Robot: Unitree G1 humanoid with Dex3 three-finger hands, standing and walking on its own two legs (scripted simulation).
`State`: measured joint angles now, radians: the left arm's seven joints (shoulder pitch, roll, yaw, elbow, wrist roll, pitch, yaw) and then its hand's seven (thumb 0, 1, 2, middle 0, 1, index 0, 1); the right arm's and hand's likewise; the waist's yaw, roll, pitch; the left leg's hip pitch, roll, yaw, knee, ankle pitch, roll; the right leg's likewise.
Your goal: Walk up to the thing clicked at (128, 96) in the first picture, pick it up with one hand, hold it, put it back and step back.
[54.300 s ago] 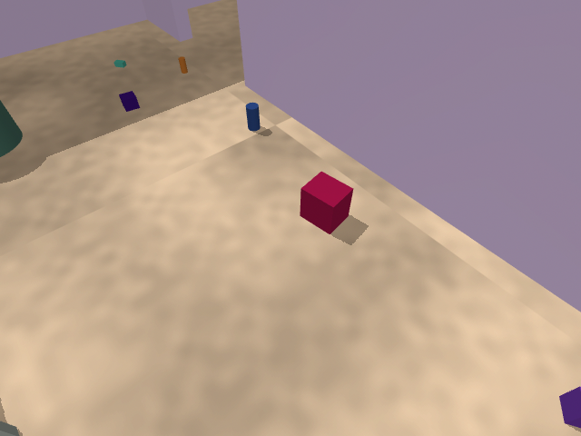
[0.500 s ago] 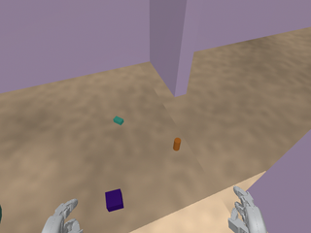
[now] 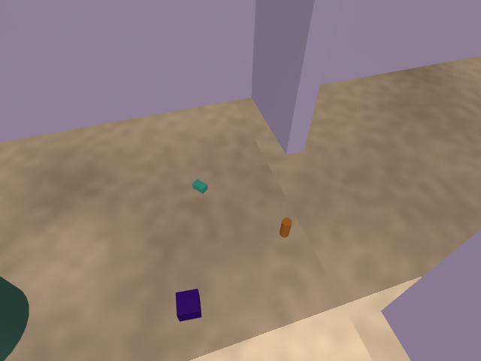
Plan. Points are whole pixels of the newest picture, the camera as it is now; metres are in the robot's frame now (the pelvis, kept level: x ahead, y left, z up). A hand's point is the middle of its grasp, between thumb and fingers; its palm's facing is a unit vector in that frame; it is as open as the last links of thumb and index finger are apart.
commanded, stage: stand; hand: left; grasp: from above
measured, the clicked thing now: (188, 305) +0.44 +0.20 -0.72
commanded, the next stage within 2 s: none
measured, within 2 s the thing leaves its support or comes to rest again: neither
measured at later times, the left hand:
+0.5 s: hand out of the picture +0.04 +0.23 -0.15, palm faces +0.04 -0.94 -0.33, open 7.4 cm
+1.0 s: hand out of the picture +0.06 +0.23 -0.14, palm faces +0.03 -0.94 -0.33, open 7.4 cm
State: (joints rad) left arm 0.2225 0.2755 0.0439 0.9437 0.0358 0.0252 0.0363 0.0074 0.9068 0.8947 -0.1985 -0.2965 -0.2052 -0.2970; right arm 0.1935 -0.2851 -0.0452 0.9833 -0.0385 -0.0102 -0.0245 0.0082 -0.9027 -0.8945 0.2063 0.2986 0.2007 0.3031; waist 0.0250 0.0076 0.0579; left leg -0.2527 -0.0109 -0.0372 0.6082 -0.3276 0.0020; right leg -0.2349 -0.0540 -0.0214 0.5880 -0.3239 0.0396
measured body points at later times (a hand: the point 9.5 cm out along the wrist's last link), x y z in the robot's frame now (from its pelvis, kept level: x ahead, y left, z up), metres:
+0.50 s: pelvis -0.01 -0.01 +0.02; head -0.01 -0.01 +0.47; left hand +0.04 +0.28 -0.12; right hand +0.06 -0.29 -0.13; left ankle +0.00 +0.12 -0.73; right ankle -0.01 -0.15 -0.73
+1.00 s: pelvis +0.00 -0.01 +0.02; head +0.00 -0.02 +0.47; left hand +0.06 +0.28 -0.12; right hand +0.07 -0.30 -0.12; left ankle +0.00 +0.12 -0.73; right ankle -0.01 -0.15 -0.73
